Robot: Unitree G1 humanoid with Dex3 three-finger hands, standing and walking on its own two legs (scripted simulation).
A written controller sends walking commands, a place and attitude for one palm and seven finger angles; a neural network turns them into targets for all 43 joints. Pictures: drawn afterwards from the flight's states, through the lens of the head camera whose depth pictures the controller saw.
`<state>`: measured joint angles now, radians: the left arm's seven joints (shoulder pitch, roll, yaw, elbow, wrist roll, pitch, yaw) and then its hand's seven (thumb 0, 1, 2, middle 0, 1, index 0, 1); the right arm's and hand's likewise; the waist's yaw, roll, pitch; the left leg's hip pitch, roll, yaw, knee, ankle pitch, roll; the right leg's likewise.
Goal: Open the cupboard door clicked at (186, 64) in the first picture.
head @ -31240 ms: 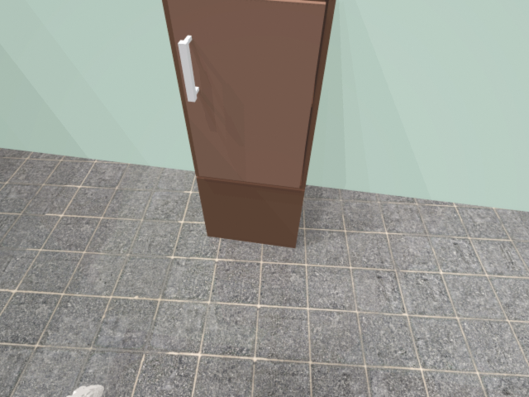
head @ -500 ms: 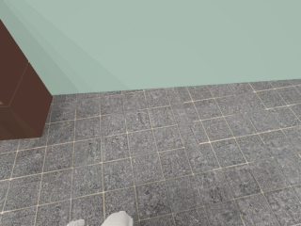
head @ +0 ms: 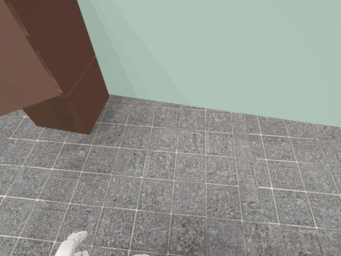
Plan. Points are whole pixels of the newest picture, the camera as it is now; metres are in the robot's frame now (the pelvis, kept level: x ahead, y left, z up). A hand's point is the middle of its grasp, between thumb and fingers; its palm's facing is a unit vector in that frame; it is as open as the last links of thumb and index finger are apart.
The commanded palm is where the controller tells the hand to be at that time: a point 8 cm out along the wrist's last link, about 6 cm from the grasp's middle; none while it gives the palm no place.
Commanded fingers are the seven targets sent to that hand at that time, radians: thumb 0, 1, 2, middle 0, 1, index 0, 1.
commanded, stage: turn to face it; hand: left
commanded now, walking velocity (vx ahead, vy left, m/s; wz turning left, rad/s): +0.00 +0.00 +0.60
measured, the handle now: out of the picture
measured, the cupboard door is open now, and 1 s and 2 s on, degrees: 42 42 42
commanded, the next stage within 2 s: take the last steps up to it in 0.78 s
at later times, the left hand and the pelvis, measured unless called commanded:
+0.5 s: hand out of the picture -0.01 +0.24 -0.18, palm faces +0.33 -0.91 -0.24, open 7.4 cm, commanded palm none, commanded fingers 0.00 0.90 0.90 -0.20 -0.30 -0.20 -0.30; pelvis +0.00 +0.02 +0.00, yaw +17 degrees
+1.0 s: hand out of the picture -0.02 +0.17 -0.16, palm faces +0.50 -0.84 -0.21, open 7.3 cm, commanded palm none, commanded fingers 0.00 0.90 0.90 -0.20 -0.30 -0.20 -0.30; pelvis +0.03 -0.01 +0.01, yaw +29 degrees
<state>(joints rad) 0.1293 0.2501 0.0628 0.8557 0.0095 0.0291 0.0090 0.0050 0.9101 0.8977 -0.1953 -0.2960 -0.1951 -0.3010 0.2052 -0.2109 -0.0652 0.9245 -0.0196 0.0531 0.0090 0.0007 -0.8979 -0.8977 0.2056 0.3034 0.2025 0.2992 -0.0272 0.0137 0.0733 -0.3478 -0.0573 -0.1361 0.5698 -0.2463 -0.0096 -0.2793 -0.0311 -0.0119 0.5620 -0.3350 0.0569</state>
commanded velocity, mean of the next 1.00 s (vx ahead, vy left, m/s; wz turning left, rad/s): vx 0.04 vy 0.02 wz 0.40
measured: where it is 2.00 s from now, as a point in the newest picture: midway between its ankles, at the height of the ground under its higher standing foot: (127, 244)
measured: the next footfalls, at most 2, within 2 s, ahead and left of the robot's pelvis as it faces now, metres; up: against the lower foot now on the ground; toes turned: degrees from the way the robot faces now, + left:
left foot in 0.36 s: +0.04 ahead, +0.13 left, +0.00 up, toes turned +18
right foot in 0.74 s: +0.10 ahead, -0.11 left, +0.00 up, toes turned +20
